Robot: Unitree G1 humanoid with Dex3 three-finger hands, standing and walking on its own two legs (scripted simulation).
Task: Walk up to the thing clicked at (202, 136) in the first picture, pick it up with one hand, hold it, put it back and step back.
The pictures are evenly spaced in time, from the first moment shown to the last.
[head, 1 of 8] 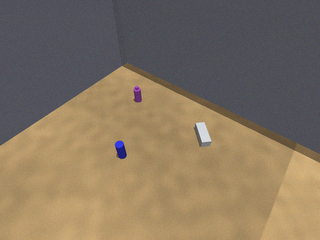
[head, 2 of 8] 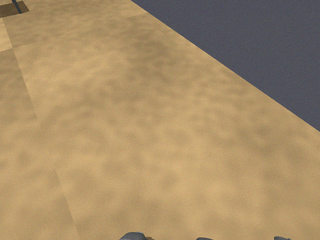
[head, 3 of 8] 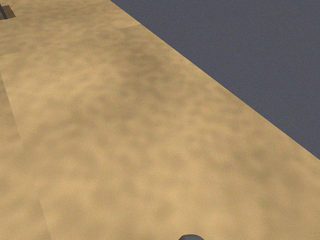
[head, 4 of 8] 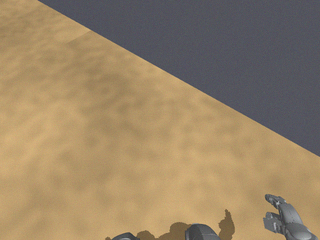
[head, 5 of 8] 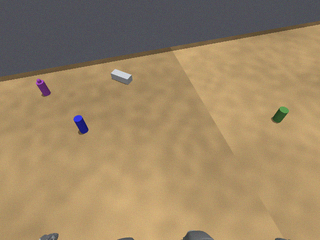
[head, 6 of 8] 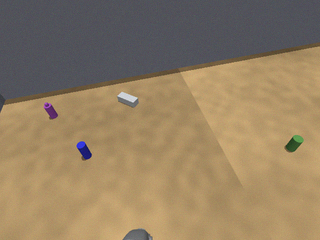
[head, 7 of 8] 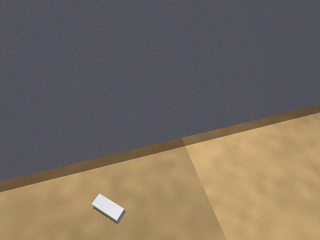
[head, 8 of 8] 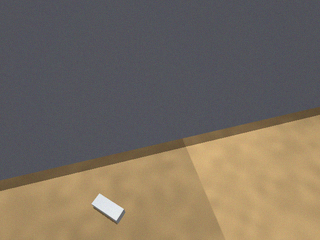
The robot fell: no
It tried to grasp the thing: no
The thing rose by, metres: 0.00
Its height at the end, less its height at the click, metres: +0.00
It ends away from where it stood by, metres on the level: 0.00
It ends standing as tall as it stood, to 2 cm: yes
